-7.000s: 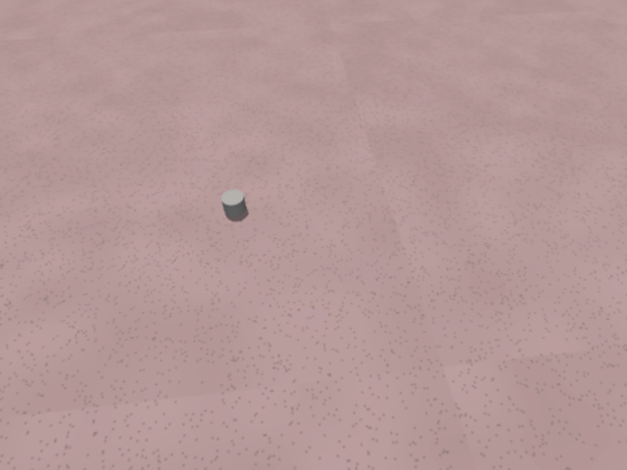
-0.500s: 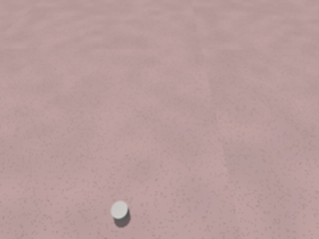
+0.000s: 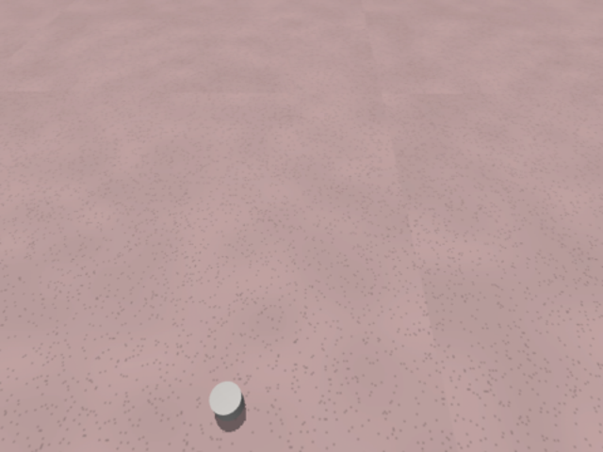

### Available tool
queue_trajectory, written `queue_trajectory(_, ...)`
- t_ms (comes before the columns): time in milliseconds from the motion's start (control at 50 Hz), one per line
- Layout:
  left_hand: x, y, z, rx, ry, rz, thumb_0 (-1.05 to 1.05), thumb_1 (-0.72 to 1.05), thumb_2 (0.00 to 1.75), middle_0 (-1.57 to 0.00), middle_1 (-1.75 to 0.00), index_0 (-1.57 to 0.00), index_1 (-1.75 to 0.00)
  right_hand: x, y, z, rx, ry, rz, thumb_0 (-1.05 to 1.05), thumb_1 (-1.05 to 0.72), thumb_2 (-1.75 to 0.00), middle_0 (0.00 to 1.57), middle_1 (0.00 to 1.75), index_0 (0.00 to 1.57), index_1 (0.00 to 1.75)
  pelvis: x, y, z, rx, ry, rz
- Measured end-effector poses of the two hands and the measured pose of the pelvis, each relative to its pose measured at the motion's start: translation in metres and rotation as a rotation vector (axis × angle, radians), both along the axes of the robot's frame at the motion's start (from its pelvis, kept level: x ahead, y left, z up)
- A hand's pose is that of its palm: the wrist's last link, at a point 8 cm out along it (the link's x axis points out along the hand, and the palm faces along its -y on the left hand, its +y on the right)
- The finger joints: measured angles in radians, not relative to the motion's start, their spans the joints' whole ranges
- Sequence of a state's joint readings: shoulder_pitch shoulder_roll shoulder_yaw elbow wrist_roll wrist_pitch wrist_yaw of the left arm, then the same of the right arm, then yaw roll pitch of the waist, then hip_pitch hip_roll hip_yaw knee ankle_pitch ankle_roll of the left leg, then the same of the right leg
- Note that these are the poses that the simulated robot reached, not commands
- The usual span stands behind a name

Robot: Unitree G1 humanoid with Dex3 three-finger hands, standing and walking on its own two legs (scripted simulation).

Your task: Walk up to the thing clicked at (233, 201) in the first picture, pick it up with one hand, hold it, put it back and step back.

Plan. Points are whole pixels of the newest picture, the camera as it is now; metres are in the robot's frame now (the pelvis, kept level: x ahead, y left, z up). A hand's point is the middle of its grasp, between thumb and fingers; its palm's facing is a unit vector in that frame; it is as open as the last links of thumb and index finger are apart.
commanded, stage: stand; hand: left
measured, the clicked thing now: (227, 401) +0.38 +0.26 -0.75
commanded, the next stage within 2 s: walk up in 0.26 s
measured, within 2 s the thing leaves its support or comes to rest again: neither
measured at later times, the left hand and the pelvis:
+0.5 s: hand out of the picture +0.07 +0.28 -0.17, palm faces -0.01 -0.92 -0.39, open 7.4 cm; pelvis -0.05 +0.02 -0.02, yaw +0 degrees
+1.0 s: hand out of the picture -0.04 +0.30 -0.19, palm faces -0.10 -0.92 -0.38, open 7.4 cm; pelvis -0.15 +0.04 -0.03, yaw -5 degrees
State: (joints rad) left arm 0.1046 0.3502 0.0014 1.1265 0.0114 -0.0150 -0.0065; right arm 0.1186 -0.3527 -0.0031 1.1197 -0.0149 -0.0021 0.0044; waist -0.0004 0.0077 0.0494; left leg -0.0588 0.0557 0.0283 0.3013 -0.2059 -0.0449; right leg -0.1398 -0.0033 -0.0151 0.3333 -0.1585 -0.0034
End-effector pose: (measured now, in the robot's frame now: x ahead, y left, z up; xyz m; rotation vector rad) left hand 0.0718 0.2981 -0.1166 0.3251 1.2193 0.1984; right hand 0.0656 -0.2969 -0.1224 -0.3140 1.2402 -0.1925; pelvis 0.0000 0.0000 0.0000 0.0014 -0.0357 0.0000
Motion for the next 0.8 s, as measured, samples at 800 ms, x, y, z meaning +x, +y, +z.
queue_trajectory(800,-0.053,0.059,-0.032,-0.004,-0.027,-0.043,0.0,0.91,0.9,-0.2,-0.3,-0.2,-0.3,-0.127,0.038,0.013,-0.128,0.08,-0.042,0.0,-0.9,-0.89,0.21,0.3,0.21,0.3,-0.105,0.053,-0.016,-0.034,0.022,-0.025)
